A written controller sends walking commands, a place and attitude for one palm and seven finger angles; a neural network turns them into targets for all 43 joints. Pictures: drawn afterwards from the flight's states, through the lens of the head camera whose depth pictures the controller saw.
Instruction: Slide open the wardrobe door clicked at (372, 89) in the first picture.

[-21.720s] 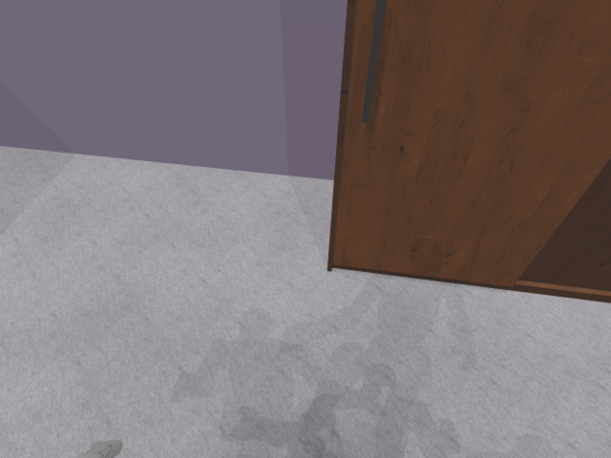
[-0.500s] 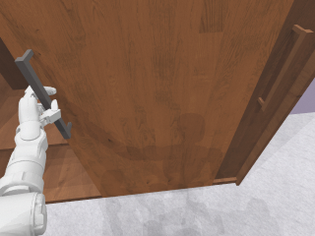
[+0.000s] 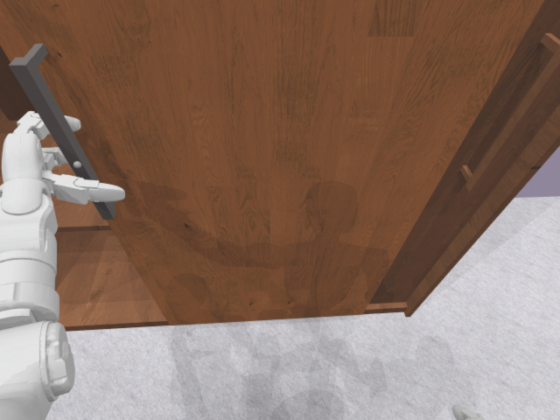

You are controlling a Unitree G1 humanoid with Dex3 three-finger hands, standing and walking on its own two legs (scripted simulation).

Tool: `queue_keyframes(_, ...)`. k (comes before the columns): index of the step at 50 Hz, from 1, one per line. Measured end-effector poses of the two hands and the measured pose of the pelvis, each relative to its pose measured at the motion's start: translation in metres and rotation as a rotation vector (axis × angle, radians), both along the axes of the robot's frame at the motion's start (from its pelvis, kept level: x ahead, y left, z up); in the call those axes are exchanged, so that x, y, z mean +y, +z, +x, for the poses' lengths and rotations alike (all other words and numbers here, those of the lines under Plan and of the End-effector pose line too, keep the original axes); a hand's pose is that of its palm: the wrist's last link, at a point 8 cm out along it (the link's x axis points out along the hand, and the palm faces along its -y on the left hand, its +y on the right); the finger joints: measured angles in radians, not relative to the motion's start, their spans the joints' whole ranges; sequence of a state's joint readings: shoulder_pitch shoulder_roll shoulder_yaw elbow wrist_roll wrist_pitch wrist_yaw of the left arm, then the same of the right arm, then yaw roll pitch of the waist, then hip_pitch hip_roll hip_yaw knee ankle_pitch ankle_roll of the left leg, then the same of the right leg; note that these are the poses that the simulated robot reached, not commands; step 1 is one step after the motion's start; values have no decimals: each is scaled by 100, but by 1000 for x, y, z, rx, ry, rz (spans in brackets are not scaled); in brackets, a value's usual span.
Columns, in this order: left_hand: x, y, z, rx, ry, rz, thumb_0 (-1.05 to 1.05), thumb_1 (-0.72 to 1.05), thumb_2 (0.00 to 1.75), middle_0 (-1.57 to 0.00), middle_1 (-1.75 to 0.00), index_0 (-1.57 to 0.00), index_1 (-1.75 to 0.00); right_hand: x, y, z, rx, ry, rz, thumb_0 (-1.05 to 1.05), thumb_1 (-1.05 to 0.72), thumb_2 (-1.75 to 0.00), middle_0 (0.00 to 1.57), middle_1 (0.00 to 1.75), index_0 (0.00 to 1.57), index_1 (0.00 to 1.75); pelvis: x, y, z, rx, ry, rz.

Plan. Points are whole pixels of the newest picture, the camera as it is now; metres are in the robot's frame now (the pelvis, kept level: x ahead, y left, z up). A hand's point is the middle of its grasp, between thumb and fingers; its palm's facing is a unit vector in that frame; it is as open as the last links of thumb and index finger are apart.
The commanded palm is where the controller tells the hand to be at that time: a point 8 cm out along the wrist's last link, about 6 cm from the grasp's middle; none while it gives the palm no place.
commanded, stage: loosen the grip on the handle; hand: left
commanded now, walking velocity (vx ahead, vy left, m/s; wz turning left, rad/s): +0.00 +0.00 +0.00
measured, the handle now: (79, 146) +0.47 +0.33 +0.12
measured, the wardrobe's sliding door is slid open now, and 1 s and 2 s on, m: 0.48 0.48 0.48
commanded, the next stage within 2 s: slip the hand off the handle in 0.08 s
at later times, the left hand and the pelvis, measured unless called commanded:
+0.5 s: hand (34, 168) +0.41 +0.36 +0.13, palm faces +0.40 -0.87 -0.28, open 14.6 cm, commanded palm +0.38 +0.38 +0.15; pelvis +0.00 +0.03 +0.00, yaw +1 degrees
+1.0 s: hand (15, 184) +0.39 +0.37 +0.13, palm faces +0.38 -0.89 -0.27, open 14.7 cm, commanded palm +0.33 +0.40 +0.15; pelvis -0.01 +0.06 +0.00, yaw +0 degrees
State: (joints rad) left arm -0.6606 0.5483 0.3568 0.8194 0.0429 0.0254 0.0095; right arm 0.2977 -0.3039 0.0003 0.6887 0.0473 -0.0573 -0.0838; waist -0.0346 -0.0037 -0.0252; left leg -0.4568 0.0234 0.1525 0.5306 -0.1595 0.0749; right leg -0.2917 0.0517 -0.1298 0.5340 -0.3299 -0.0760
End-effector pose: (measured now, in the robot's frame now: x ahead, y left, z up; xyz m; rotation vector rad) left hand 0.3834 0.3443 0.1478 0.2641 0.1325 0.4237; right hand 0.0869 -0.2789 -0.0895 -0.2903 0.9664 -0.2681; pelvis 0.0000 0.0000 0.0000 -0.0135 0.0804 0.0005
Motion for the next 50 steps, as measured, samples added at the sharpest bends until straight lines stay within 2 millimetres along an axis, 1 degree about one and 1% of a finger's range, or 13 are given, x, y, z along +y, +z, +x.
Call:
queue_keyframes(7, 1, 0, 7, 1, -11, -2, -1, -53, 21, -28, -118, -29, -120, 18, -8, -1, 27, -1, 33, 1, -90, -90, 20, 30, 20, 30, 7, 1, 5, 3, 5, -4)
queue_keyframes(11, 4, -1, 6, -3, -11, -10, -2, -54, 20, -27, -117, -30, -120, 28, -10, 1, 24, 1, 49, 1, -90, -90, 20, 30, 20, 30, 12, 1, 7, 2, 3, -5)
queue_keyframes(17, 26, 0, 0, 10, 23, -11, -2, -55, 20, -26, -115, -29, -118, 36, -6, 5, -2, -7, 49, 1, -90, -90, 20, 30, 20, 30, 17, 1, 8, 0, -6, -7)
queue_keyframes(22, 44, 3, -9, -2, 23, -2, -2, -55, 20, -26, -115, -27, -117, 37, -3, 4, -2, 3, 25, 1, -90, -90, 20, 30, 20, 30, 22, 1, 7, -4, 3, -14)
queue_keyframes(26, 56, 2, -13, 13, 20, -6, -2, -55, 20, -26, -115, -26, -116, 36, -1, 3, 10, 16, -1, 1, -90, -90, 20, 30, 20, 30, 27, 0, 3, -3, 17, -19)
queue_keyframes(33, 69, 1, -9, 6, 13, -4, -2, -55, 20, -26, -115, -25, -116, 41, 2, -4, 25, 31, -32, 1, -90, -90, 20, 30, 20, 30, 36, -2, -3, 10, 28, -27)
queue_keyframes(40, 77, 3, -6, -11, -2, 3, -2, -55, 20, -26, -115, -25, -115, 51, 0, -18, 42, 21, -26, 1, -90, -90, 20, 30, 20, 30, 45, -3, -6, 20, 22, -33)
queue_keyframes(45, 74, 2, -16, -30, -26, 15, -2, -55, 20, -26, -115, -25, -115, 61, -3, -24, 39, 8, 2, 1, -90, -90, 20, 30, 20, 30, 52, -3, -7, 13, 13, -34)
queue_keyframes(50, 69, -5, -38, -32, -24, 4, -2, -55, 20, -26, -115, -25, -115, 74, -3, -17, 2, 22, 28, 1, -90, -90, 20, 30, 20, 30, 56, -2, -9, -10, 10, -34)
